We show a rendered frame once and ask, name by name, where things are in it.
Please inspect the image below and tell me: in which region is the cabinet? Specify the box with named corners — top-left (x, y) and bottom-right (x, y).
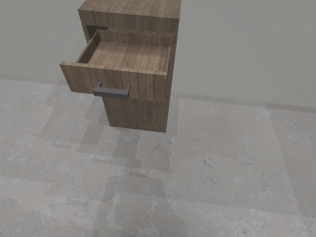
top-left (78, 0), bottom-right (182, 133)

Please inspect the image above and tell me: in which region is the drawer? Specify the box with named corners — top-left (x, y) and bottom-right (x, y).
top-left (59, 30), bottom-right (173, 103)

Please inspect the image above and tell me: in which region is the handle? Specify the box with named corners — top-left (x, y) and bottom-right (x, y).
top-left (93, 82), bottom-right (130, 100)

